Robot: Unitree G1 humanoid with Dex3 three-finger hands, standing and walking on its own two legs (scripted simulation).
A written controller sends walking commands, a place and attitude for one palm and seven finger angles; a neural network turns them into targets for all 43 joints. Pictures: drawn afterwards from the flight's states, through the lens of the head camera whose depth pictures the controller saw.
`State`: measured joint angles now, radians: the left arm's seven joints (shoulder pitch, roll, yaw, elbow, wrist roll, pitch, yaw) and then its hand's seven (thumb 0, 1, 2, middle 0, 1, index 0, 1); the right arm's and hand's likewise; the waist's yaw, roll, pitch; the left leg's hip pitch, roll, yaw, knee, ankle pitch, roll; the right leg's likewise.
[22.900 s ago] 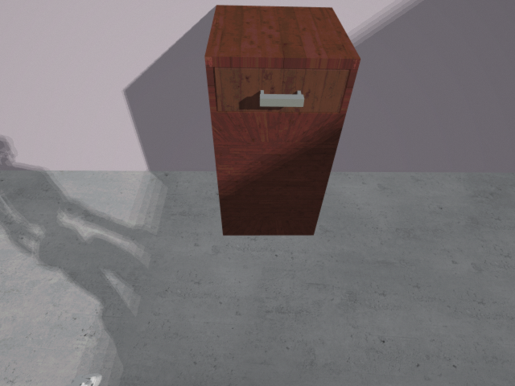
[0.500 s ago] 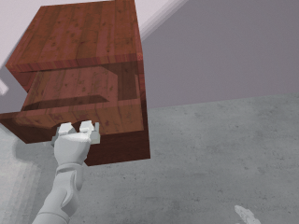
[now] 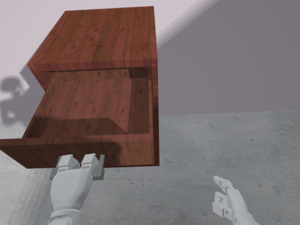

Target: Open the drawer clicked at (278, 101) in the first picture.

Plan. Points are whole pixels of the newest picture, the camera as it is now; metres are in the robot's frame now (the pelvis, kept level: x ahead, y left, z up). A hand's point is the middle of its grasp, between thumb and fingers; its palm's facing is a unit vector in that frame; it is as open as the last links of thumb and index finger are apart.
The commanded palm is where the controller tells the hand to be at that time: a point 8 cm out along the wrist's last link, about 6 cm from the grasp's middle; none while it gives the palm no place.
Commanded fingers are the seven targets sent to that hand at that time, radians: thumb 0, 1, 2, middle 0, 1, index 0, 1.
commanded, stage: pull the drawer open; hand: left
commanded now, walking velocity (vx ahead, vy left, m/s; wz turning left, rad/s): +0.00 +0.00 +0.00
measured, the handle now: (79, 166) +0.25 +0.22 +0.02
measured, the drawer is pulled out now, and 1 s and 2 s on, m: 0.29 0.30 0.30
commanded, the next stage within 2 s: open the thumb to release the handle in 0.34 s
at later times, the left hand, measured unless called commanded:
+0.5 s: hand (80, 193) +0.19 +0.21 +0.00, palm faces +0.07 -0.06 -1.00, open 6.1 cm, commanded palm +0.16 +0.22 +0.04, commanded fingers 0.00 0.62 0.78 -0.38 -1.32 -0.38 -1.32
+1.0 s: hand (76, 191) +0.19 +0.22 +0.00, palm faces +0.03 -0.07 -1.00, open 12.9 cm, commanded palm +0.17 +0.22 +0.04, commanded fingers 0.00 -0.50 0.30 -0.30 -1.20 -0.30 -1.20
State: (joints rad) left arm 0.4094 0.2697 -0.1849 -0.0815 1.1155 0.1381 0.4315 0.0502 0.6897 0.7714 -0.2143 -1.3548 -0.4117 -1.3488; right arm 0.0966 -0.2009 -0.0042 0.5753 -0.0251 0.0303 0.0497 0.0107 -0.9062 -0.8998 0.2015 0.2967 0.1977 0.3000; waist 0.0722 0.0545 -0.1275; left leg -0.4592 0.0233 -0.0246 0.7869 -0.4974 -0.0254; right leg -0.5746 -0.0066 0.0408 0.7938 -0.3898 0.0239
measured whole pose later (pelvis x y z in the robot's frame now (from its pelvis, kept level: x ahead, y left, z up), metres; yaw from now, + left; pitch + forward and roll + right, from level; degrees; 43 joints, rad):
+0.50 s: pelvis -0.02 +0.00 -0.01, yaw -1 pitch +11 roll +1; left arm 0.44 0.30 -0.13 -0.09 1.11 0.12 0.50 0.03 0.70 0.78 -0.24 -1.35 -0.36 -1.29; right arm 0.13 -0.24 -0.03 0.60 -0.05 0.03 0.02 0.01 -0.91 -0.90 0.20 0.30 0.20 0.30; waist 0.04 0.05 -0.13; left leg -0.53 0.03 0.00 0.87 -0.52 -0.03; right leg -0.66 0.00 0.06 0.88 -0.40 0.02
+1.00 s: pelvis -0.04 -0.01 +0.00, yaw +1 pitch +7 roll +1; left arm 0.21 0.30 -0.14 0.12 1.10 0.11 0.42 0.00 -0.34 0.37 -0.27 -1.22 -0.33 -1.22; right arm 0.11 -0.22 -0.02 0.64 -0.03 0.01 -0.06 0.01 -0.91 -0.90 0.20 0.30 0.20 0.30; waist 0.07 0.04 -0.10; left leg -0.47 0.01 -0.04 0.78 -0.43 -0.04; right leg -0.58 -0.02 0.03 0.79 -0.33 0.01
